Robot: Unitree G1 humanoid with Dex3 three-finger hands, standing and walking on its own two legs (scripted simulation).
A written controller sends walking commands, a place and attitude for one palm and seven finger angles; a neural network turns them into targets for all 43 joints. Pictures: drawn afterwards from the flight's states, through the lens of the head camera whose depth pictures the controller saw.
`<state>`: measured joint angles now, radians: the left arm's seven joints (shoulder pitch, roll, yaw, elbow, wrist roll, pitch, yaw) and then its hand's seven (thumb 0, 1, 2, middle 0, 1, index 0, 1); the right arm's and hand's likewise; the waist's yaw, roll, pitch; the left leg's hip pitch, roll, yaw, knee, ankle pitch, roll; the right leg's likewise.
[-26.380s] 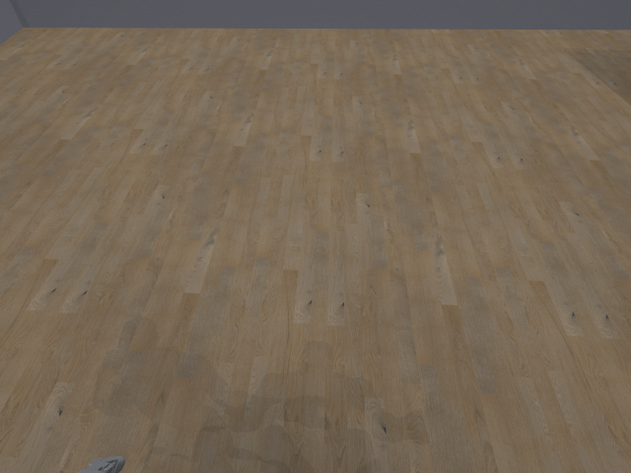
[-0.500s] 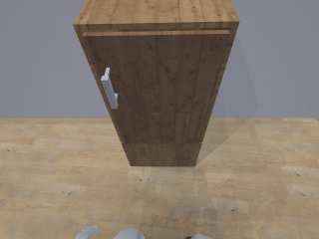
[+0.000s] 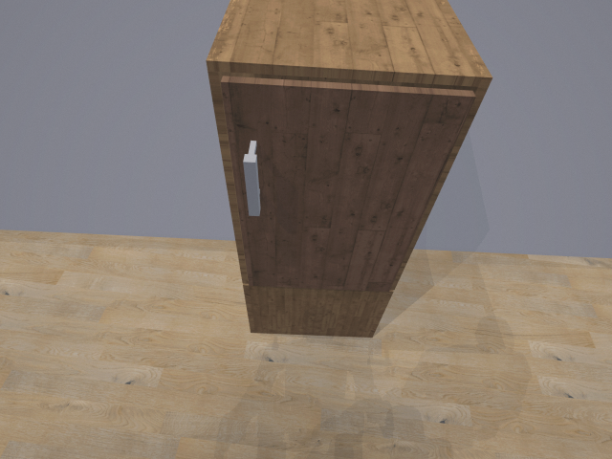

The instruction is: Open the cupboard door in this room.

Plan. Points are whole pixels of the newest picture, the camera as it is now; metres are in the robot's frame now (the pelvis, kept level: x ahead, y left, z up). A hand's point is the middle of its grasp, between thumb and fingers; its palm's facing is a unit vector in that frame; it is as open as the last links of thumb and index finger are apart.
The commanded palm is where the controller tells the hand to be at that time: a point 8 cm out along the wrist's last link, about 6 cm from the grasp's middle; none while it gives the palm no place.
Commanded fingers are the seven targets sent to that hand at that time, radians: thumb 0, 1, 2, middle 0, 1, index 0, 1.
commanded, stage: come to a stop and stand still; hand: left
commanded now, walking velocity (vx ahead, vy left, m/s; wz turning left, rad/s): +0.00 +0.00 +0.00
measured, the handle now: (253, 179) +0.56 +0.14 +0.01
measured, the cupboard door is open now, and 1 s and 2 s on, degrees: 0 0 0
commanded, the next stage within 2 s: look again from close up in 1.24 s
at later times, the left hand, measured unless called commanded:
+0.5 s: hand out of the picture -0.04 +0.12 -0.18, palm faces +0.01 -0.98 -0.17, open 7.3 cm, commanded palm none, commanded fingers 0.00 0.90 0.90 -0.20 -0.30 -0.20 -0.30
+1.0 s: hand out of the picture -0.02 +0.10 -0.18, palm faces +0.03 -0.99 -0.16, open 7.4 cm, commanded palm none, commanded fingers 0.00 0.90 0.90 -0.20 -0.30 -0.20 -0.30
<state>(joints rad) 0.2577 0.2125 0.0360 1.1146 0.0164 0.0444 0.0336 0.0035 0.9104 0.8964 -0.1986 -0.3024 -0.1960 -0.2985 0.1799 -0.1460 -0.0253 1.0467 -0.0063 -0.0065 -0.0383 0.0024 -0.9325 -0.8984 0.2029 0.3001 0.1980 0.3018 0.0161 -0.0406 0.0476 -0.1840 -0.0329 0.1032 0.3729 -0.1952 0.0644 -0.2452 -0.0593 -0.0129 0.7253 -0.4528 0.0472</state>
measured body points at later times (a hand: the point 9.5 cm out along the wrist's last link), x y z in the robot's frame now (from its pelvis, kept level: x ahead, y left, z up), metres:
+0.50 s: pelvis -0.02 -0.04 +0.00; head -0.01 -0.05 +0.45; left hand -0.04 +0.17 -0.16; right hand -0.08 -0.25 -0.17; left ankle +0.00 +0.08 -0.74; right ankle -0.06 -0.13 -0.74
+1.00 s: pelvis +0.00 -0.05 +0.00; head +0.02 -0.05 +0.45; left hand -0.02 +0.15 -0.16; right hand +0.00 -0.27 -0.16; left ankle +0.00 +0.08 -0.74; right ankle -0.06 -0.13 -0.74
